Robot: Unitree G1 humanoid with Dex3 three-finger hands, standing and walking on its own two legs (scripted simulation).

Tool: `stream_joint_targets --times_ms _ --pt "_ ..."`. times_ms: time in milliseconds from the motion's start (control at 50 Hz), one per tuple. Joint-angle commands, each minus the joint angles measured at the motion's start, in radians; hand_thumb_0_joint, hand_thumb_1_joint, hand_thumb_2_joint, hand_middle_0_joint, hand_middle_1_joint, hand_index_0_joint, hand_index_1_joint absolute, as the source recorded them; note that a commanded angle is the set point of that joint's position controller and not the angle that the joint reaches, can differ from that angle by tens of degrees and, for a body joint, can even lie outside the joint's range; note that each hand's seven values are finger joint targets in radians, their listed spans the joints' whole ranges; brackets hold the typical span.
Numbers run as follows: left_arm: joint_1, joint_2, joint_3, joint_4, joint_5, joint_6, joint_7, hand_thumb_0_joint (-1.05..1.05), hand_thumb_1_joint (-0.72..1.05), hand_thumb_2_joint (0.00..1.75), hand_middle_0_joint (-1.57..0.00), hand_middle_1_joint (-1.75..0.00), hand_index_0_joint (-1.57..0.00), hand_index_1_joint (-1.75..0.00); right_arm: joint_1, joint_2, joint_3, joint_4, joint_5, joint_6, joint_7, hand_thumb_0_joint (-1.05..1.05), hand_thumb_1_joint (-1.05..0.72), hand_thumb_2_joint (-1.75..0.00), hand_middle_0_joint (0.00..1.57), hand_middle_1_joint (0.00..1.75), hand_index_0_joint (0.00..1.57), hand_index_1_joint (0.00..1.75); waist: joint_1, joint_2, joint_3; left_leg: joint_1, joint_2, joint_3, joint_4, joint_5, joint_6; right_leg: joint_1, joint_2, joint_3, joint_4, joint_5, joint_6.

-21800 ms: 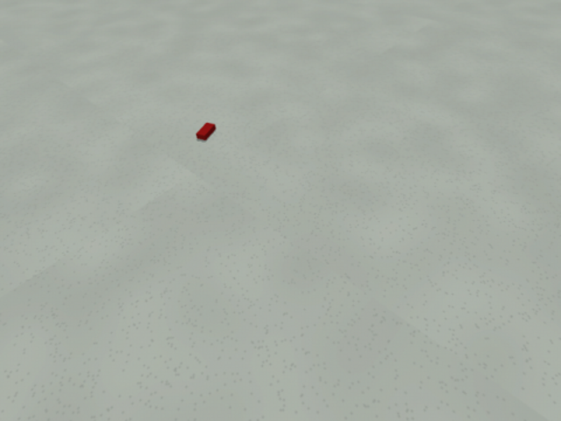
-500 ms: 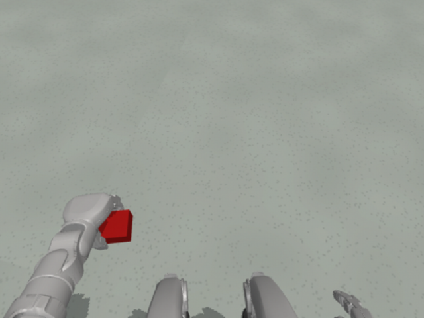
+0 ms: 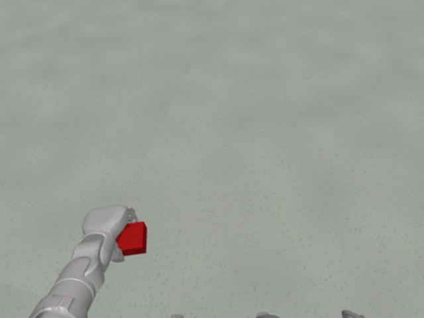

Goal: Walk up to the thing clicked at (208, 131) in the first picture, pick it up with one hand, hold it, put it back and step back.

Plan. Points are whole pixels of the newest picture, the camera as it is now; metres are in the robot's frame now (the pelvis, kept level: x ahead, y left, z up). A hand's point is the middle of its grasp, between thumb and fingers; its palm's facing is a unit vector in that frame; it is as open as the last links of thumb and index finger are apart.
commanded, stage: hold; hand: left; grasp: from above
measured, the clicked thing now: (116, 241) +0.33 +0.23 -0.12
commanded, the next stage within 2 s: crouch in 2.00 s
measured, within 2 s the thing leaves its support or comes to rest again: neither
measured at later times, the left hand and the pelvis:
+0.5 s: hand (108, 225) +0.33 +0.22 -0.04, palm faces -0.47 -0.06 -0.88, open 8.8 cm; pelvis +0.03 +0.00 +0.03, yaw +0 degrees
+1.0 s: hand (107, 234) +0.30 +0.21 -0.01, palm faces -0.46 -0.05 -0.88, open 8.8 cm; pelvis +0.01 +0.00 +0.04, yaw +0 degrees
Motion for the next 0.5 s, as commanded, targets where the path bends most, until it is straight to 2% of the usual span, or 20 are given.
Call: stream_joint_targets --times_ms 0,20,40,80,120,160,200,220,320,400,420,440,460,480 --pt "-0.317 0.228 0.084 -0.21 0.013 -0.006 0.045 0.0 0.75 0.51 -1.09 -0.43 -1.12 -0.41 0.008 -0.148 -0.055 -0.101 0.001 -0.031 -0.009 0.0 -0.89 -0.89 0.2 0.3 0.2 0.3 0.01 0.023 -0.326 0.296 -0.047 -0.005 -0.159 0.226 0.004 0.146 0.037 -0.006 -0.166 0.223 -0.031" --pt "-0.326 0.231 0.087 -0.212 0.013 -0.007 0.047 0.0 0.76 0.49 -1.09 -0.43 -1.12 -0.4 0.006 -0.147 -0.055 -0.103 0.001 -0.029 -0.009 0.0 -0.89 -0.89 0.2 0.3 0.2 0.3 0.013 0.03 -0.32 0.308 -0.047 -0.004 -0.168 0.233 0.003 0.154 0.037 -0.006 -0.177 0.226 -0.031" --pt "-0.326 0.207 0.071 -0.21 0.015 -0.008 0.047 0.0 0.75 0.5 -1.08 -0.44 -1.11 -0.41 0.007 -0.144 -0.054 -0.101 0.001 -0.028 -0.008 0.0 -0.89 -0.9 0.2 0.3 0.2 0.3 0.006 0.022 -0.31 0.32 -0.044 -0.008 -0.182 0.237 0.0 0.155 0.039 -0.011 -0.18 0.223 -0.033" --pt "-0.329 0.222 0.079 -0.226 0.023 -0.01 0.049 0.0 0.76 0.5 -1.08 -0.45 -1.12 -0.41 -0.001 -0.146 -0.057 -0.1 0.001 -0.026 -0.009 0.0 -0.89 -0.9 0.2 0.3 0.2 0.3 0.017 0.039 -0.303 0.333 -0.047 -0.002 -0.195 0.252 0.0 0.173 0.037 -0.008 -0.196 0.238 -0.034" --pt "-0.331 0.216 0.073 -0.219 0.026 -0.007 0.046 0.0 0.77 0.44 -1.07 -0.43 -1.11 -0.38 0.004 -0.15 -0.058 -0.098 0.001 -0.022 -0.008 0.0 -0.89 -0.89 0.2 0.3 0.2 0.3 0.01 0.011 -0.307 0.346 -0.048 0.002 -0.198 0.287 0.003 0.195 0.036 -0.006 -0.206 0.275 -0.03" --pt "-0.352 0.23 0.072 -0.236 0.03 -0.005 0.04 0.0 0.77 0.47 -1.08 -0.44 -1.12 -0.4 -0.01 -0.152 -0.059 -0.105 0.004 -0.019 -0.009 0.0 -0.89 -0.89 0.2 0.3 0.2 0.3 0.017 0.028 -0.317 0.379 -0.052 0.006 -0.213 0.308 0.003 0.222 0.035 -0.007 -0.224 0.297 -0.028" --pt "-0.331 0.201 0.059 -0.212 0.029 0.0 0.033 0.0 0.76 0.5 -1.07 -0.44 -1.11 -0.4 -0.003 -0.15 -0.059 -0.098 0.005 -0.016 -0.006 0.0 -0.89 -0.89 0.2 0.3 0.2 0.3 0.008 0.01 -0.29 0.384 -0.049 0.001 -0.228 0.323 0.001 0.224 0.037 -0.007 -0.229 0.304 -0.029" --pt "-0.338 0.209 0.063 -0.229 0.026 -0.001 0.029 0.0 0.77 0.48 -1.06 -0.46 -1.11 -0.41 -0.009 -0.15 -0.062 -0.1 0.005 -0.015 -0.005 0.0 -0.89 -0.89 0.2 0.3 0.2 0.3 0.022 0.031 -0.299 0.404 -0.048 0.006 -0.238 0.336 -0.001 0.233 0.038 -0.011 -0.234 0.31 -0.032" --pt "-0.31 0.193 0.047 -0.222 0.021 0.001 -0.007 0.0 0.77 0.48 -1.06 -0.45 -1.1 -0.41 -0.025 -0.15 -0.063 -0.117 0.009 -0.007 -0.001 0.0 -0.89 -0.89 0.2 0.3 0.2 0.3 0.03 0.019 -0.273 0.428 -0.047 0.007 -0.267 0.371 -0.001 0.268 0.04 -0.014 -0.257 0.331 -0.034" --pt "-0.305 0.206 0.053 -0.247 0.015 -0.002 -0.031 0.0 0.78 0.5 -1.09 -0.44 -1.12 -0.41 -0.041 -0.153 -0.063 -0.135 0.011 0.0 0.001 0.0 -0.89 -0.89 0.2 0.3 0.2 0.3 0.042 0.017 -0.251 0.438 -0.045 0.008 -0.29 0.371 -0.001 0.291 0.042 -0.015 -0.28 0.326 -0.036" --pt "-0.305 0.199 0.049 -0.249 0.016 -0.004 -0.037 0.0 0.8 0.49 -1.09 -0.44 -1.13 -0.4 -0.038 -0.154 -0.061 -0.139 0.013 0.001 0.001 0.0 -0.89 -0.89 0.2 0.3 0.2 0.3 0.035 0.005 -0.249 0.443 -0.045 0.01 -0.295 0.37 0.0 0.299 0.042 -0.013 -0.28 0.328 -0.035" --pt "-0.294 0.201 0.049 -0.251 0.019 -0.004 -0.042 0.0 0.8 0.49 -1.1 -0.44 -1.14 -0.4 -0.044 -0.149 -0.06 -0.139 0.012 0.003 0.0 0.0 -0.89 -0.89 0.2 0.3 0.2 0.3 0.04 0.002 -0.251 0.446 -0.047 0.011 -0.295 0.385 0.003 0.311 0.041 -0.01 -0.286 0.347 -0.033" --pt "-0.297 0.191 0.04 -0.258 0.018 -0.005 -0.048 0.0 0.8 0.49 -1.09 -0.44 -1.13 -0.4 -0.043 -0.152 -0.06 -0.144 0.012 0.003 0.001 0.0 -0.89 -0.89 0.2 0.3 0.2 0.3 0.028 -0.008 -0.262 0.453 -0.048 0.015 -0.292 0.4 0.007 0.317 0.039 -0.008 -0.284 0.369 -0.031" --pt "-0.318 0.219 0.059 -0.294 0.015 -0.008 -0.049 0.0 0.8 0.5 -1.1 -0.44 -1.14 -0.4 -0.045 -0.154 -0.061 -0.143 0.012 0.005 -0.001 0.0 -0.89 -0.89 0.2 0.3 0.2 0.3 0.046 0.006 -0.285 0.468 -0.046 0.014 -0.294 0.428 0.005 0.338 0.04 -0.011 -0.285 0.389 -0.031"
